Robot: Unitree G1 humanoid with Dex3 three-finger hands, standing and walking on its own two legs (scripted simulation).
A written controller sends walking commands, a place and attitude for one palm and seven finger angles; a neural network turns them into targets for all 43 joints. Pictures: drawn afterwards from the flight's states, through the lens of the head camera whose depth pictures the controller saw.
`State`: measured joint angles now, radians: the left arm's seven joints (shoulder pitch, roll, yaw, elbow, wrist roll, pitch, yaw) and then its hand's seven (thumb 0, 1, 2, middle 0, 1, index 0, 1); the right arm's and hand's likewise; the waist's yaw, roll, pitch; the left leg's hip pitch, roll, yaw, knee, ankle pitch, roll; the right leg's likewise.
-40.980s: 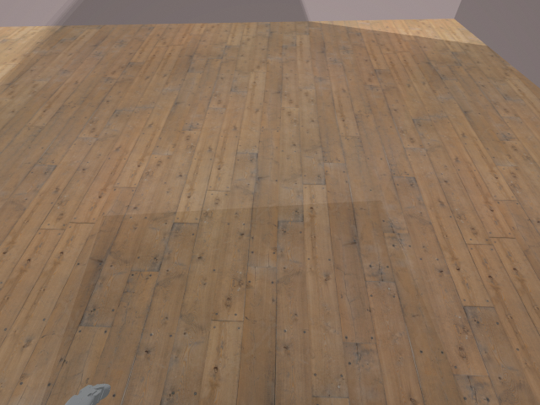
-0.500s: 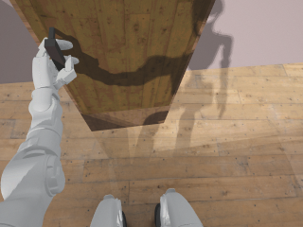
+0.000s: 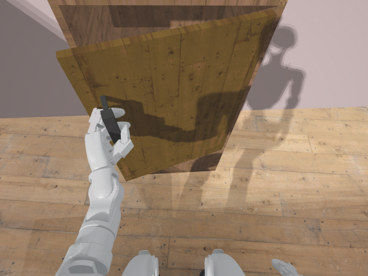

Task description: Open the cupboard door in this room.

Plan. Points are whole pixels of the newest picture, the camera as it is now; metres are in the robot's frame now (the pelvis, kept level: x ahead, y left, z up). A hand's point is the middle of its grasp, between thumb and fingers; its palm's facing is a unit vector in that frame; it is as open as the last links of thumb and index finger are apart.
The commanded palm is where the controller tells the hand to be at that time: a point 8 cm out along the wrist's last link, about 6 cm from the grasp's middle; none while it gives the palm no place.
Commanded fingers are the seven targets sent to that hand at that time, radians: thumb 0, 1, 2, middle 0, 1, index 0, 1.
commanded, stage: pull the door open along its arc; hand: left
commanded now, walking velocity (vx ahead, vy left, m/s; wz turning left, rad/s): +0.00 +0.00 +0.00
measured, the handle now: (112, 124) +0.43 +0.17 +0.03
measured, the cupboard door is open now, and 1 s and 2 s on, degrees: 17 39 42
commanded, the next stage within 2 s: open thumb and fingers to let go in 0.46 s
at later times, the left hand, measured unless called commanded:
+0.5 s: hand (170, 193) +0.28 +0.03 +0.03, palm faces +0.33 -0.94 -0.02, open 5.8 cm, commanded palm +0.22 +0.07 +0.03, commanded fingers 0.00 0.90 0.90 -0.40 -1.35 -0.40 -1.35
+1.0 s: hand (171, 189) +0.29 +0.03 +0.03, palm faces +0.43 -0.90 -0.02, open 10.7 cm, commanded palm +0.23 +0.08 +0.03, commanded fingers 0.00 -0.50 0.30 -0.29 -1.15 -0.29 -1.15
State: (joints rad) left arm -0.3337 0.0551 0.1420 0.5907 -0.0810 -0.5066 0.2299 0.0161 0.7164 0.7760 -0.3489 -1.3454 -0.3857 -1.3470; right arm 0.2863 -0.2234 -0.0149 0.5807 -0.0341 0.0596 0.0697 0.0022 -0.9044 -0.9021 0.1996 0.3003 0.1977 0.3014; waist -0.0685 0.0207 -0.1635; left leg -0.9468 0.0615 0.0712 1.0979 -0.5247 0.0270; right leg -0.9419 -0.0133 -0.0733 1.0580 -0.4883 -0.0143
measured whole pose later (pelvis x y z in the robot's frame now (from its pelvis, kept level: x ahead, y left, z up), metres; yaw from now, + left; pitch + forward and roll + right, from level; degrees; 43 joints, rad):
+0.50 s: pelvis -0.01 -0.04 +0.00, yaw +3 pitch +16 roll +0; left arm 0.12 -0.09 -0.28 0.24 0.11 -0.35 0.57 0.00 0.70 0.73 -0.37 -1.35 -0.38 -1.35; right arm 0.15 -0.15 0.02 0.57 -0.07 -0.05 0.06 0.01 -0.90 -0.90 0.20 0.30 0.20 0.30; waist -0.02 0.02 -0.17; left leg -0.85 0.05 0.01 1.08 -0.50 -0.03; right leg -0.84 -0.02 -0.13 1.08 -0.52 -0.07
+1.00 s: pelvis -0.01 -0.06 +0.00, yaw +5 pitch +17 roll +2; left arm 0.07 -0.11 -0.18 0.25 0.10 -0.39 0.57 0.00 -0.06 0.48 -0.33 -1.24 -0.40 -1.25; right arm 0.19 -0.20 -0.02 0.61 -0.07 -0.06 0.01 0.01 -0.90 -0.90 0.20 0.30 0.20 0.30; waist -0.02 0.02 -0.16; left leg -0.90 0.03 -0.02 1.09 -0.49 -0.05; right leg -0.90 -0.03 -0.15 1.12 -0.54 -0.10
